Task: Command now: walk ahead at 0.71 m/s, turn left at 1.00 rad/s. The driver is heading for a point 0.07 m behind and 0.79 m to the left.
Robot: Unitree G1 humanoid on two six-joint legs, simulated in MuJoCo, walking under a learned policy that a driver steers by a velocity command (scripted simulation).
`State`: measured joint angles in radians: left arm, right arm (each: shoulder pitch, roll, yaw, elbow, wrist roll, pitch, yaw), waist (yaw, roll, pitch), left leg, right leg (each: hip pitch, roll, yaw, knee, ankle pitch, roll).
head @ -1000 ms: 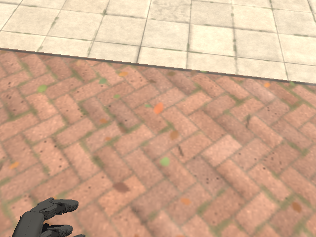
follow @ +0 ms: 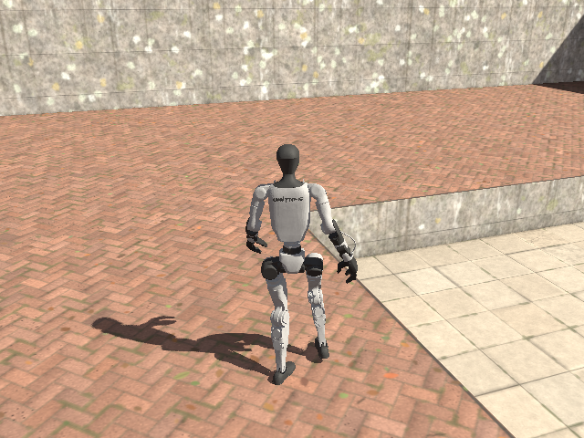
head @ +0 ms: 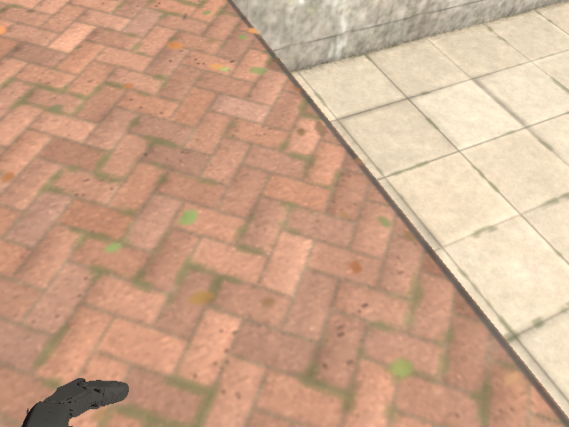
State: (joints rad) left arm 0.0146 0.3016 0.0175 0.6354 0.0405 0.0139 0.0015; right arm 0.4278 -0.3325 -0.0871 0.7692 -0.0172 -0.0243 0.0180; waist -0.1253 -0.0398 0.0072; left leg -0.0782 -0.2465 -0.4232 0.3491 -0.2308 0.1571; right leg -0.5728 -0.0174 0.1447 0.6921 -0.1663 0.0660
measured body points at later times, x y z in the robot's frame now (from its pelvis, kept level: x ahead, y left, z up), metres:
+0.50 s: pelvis +0.33 -0.02 -0.03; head +0.37 -0.01 +0.42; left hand +0.11 +0.17 -0.14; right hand +0.67 -0.08 -0.09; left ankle +0.46 +0.13 -0.69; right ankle +0.15 -0.17 -0.74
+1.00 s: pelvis +0.75 +0.22 -0.04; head +0.78 +0.24 +0.41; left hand +0.76 +0.54 -0.12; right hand +0.90 -0.04 -0.17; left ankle +0.49 +0.10 -0.73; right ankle +0.95 +0.25 -0.75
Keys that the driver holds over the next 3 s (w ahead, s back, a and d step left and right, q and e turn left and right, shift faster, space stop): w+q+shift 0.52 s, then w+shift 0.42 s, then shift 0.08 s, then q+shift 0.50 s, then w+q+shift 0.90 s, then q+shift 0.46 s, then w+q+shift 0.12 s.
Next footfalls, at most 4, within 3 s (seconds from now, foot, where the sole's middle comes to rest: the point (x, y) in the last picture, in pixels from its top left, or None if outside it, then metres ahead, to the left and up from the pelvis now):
0.10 right None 0.19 -0.16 -0.78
0.58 left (200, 418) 0.51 0.12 -0.78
1.00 right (142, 252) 0.99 0.27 -0.78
1.42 left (29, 254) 1.01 0.57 -0.78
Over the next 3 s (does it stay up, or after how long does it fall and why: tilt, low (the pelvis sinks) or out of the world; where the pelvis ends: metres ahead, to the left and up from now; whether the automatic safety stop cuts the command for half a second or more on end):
stays up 0.76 1.17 -0.01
